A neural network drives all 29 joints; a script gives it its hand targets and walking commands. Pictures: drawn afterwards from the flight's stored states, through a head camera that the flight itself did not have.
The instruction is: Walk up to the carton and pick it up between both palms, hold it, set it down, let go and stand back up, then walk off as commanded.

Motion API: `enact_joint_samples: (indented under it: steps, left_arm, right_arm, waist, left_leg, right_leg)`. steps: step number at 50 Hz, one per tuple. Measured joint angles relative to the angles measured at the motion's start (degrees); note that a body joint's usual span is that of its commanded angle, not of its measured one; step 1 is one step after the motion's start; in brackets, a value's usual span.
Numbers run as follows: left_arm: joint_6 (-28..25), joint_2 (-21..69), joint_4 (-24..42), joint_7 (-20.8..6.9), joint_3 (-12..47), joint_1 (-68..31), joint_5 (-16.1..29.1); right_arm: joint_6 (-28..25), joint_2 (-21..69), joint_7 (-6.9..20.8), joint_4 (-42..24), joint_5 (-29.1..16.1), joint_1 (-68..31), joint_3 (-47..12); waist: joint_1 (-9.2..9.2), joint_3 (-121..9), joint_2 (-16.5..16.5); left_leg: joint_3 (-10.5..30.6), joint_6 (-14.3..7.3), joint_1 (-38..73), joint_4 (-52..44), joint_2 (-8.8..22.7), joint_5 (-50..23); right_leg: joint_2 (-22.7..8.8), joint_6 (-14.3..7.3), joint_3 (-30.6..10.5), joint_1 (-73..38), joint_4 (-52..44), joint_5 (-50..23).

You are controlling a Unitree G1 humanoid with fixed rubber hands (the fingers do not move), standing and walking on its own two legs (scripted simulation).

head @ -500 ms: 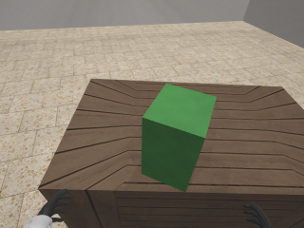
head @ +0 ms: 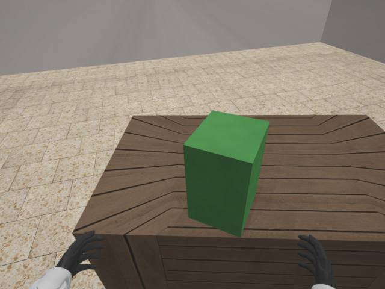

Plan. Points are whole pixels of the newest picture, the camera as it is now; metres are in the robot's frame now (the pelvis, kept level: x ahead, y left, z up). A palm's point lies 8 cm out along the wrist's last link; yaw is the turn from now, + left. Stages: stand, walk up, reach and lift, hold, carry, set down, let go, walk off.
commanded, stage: reach and lift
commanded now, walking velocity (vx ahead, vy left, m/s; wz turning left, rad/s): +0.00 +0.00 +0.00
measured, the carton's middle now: (226, 172) +0.45 -0.07 +0.01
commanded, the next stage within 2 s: none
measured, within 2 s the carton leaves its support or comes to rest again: leaves its support in 1.60 s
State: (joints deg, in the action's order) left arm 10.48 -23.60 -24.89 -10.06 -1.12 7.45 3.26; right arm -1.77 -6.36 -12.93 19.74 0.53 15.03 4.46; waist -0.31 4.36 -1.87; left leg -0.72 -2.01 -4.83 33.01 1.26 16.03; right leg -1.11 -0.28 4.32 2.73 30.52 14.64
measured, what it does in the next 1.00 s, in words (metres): shifts its weight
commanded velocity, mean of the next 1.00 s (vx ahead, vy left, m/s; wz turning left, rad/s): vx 0.00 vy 0.00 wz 0.00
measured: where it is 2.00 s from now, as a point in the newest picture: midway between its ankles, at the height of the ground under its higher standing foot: outside the picture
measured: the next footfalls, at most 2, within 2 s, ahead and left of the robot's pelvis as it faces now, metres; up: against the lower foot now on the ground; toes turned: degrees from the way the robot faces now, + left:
none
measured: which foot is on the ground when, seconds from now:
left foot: down 0.00-1.00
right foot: down 0.00-1.00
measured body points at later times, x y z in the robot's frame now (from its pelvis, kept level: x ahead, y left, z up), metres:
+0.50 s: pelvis +0.02 +0.01 +0.00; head -0.02 +0.01 +0.45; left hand +0.26 +0.26 +0.03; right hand +0.20 -0.19 +0.01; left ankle +0.04 +0.12 -0.73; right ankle +0.05 -0.11 -0.73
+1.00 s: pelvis +0.06 +0.03 +0.00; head +0.05 +0.05 +0.45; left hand +0.29 +0.26 +0.04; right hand +0.23 -0.14 +0.04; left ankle +0.04 +0.12 -0.73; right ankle +0.05 -0.11 -0.73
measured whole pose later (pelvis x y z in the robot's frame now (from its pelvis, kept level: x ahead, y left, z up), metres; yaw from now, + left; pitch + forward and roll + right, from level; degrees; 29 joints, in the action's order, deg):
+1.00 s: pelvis +0.06 +0.03 +0.00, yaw -1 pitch -8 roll -3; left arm 0.2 -23.7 -3.3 -13.1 -1.2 13.4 10.6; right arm -10.8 5.1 -23.2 -2.7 -3.9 27.0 -7.3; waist -0.3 7.2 0.2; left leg -2.0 -1.0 -3.7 31.8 1.2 20.4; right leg -0.7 1.2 3.4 2.8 25.3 14.5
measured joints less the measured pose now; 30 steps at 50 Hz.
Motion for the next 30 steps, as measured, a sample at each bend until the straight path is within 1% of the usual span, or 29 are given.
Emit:
enact_joint_samples:
  steps: [2,4,7,10,15,20,23,26,30]
  left_arm:
    - [0.1,-0.1,2.3,-0.9,0.0,-0.2,2.3]
    - [0.4,-0.1,3.9,-1.4,0.0,-1.2,3.7]
    - [1.5,-0.1,5.8,-1.6,0.0,-2.6,3.9]
    - [2.3,-0.2,6.3,-1.6,0.0,-2.6,3.9]
    - [1.3,-0.1,8.4,-1.6,0.0,-1.2,3.9]
    - [-1.7,-0.2,9.3,-1.8,0.0,-1.1,3.9]
    - [-3.4,-0.2,9.6,-2.0,0.0,-0.8,4.2]
    - [-4.3,-0.1,10.0,-2.2,0.0,-0.7,5.4]
    - [-5.7,-0.1,11.4,-2.7,0.0,0.4,7.2]
  right_arm:
    - [1.5,2.5,-2.2,-3.5,-0.7,1.5,-1.6]
    - [3.3,4.7,-3.5,-5.5,-0.9,2.6,-2.7]
    - [6.2,6.1,-4.3,-7.9,-0.9,3.8,-3.7]
    - [7.8,5.9,-4.5,-10.9,-1.6,4.2,-3.8]
    - [7.8,5.9,-4.9,-15.9,-2.7,4.3,-3.9]
    - [8.0,5.9,-6.2,-16.3,-3.7,4.6,-4.3]
    - [7.9,6.2,-7.2,-17.3,-4.1,5.8,-5.0]
    - [7.1,7.0,-8.3,-18.9,-4.2,7.4,-6.1]
    - [4.6,9.5,-9.7,-21.8,-4.2,10.0,-8.6]
  waist:
    - [0.01,0.0,1.0]
    - [0.0,0.2,2.1]
    - [-0.01,0.9,3.7]
    - [-0.01,1.3,3.8]
    - [-0.01,1.3,3.1]
    - [-0.01,1.3,2.8]
    - [-0.01,1.3,2.1]
    - [-0.01,1.3,1.4]
    - [-0.01,1.3,1.5]
  left_leg:
    - [-0.2,0.0,1.5,-0.2,-0.1,-0.1]
    - [-0.2,0.1,2.9,-1.1,-0.1,0.8]
    - [-0.3,0.1,2.8,-1.2,-0.1,0.5]
    - [-0.5,0.1,2.8,-1.2,-0.1,0.2]
    - [-1.2,0.4,2.8,-1.2,-0.1,0.5]
    - [-1.3,0.5,2.8,-1.2,-0.1,1.2]
    - [-1.3,0.5,2.8,-1.2,0.0,1.7]
    - [-1.3,0.6,2.8,-1.2,0.0,2.2]
    - [-1.3,0.7,2.8,-1.2,0.0,3.0]
  right_leg:
    - [0.1,-0.2,0.0,0.1,0.0,0.1]
    - [0.4,-0.2,0.0,0.3,0.0,-0.3]
    - [0.4,-0.2,0.0,0.3,0.0,1.1]
    - [0.4,-0.3,-0.2,0.3,-0.2,1.2]
    - [0.4,-0.2,-0.9,0.2,-1.1,-0.8]
    - [0.4,-0.2,-0.9,0.2,-1.3,-1.0]
    - [0.4,0.1,-0.9,0.2,-1.3,-0.5]
    - [0.4,0.1,-0.9,0.2,-1.3,0.1]
    - [0.4,0.3,-0.9,0.2,-1.3,0.9]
